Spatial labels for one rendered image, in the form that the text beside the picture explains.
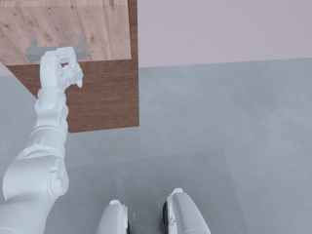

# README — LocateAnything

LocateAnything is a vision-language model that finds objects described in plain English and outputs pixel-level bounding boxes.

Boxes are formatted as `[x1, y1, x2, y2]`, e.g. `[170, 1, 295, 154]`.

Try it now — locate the robot left hand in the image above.
[40, 46, 84, 92]

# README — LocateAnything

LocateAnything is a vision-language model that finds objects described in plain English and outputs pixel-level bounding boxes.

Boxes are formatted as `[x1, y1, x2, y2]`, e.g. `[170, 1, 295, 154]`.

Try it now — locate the handle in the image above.
[24, 36, 87, 62]

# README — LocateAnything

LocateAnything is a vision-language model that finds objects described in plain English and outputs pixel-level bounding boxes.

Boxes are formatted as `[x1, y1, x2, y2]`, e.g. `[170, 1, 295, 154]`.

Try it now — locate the right robot thigh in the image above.
[167, 192, 211, 234]

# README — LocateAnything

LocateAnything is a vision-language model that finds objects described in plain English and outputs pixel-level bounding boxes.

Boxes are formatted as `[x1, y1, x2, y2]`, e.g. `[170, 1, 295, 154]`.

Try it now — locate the left robot upper arm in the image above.
[0, 155, 69, 234]

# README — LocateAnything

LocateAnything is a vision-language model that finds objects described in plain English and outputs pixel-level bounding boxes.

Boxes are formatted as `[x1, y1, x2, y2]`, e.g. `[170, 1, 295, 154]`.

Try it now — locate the right robot shin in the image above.
[168, 188, 183, 234]

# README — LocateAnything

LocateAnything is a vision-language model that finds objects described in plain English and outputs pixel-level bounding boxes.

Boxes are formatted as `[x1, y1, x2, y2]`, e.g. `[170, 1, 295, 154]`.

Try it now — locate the left robot forearm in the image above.
[2, 87, 69, 201]

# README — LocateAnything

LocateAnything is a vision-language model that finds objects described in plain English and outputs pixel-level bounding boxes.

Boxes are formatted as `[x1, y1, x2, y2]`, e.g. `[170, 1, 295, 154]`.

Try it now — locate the cabinet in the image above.
[0, 0, 139, 134]

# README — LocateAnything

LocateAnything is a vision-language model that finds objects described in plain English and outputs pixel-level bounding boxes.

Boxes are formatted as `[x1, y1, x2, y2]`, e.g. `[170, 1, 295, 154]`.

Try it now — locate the drawer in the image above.
[0, 0, 132, 66]

